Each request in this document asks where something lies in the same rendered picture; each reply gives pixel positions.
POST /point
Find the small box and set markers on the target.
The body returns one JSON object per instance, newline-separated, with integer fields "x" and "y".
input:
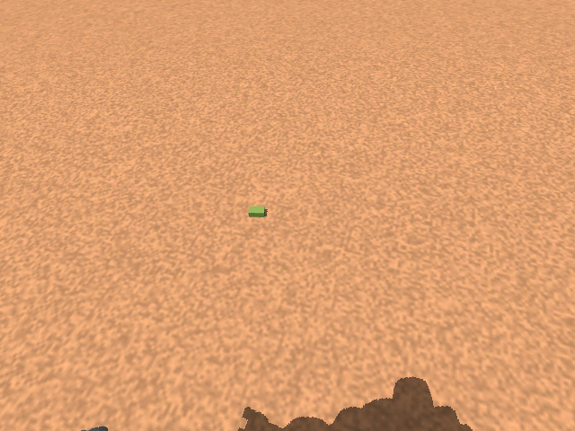
{"x": 256, "y": 211}

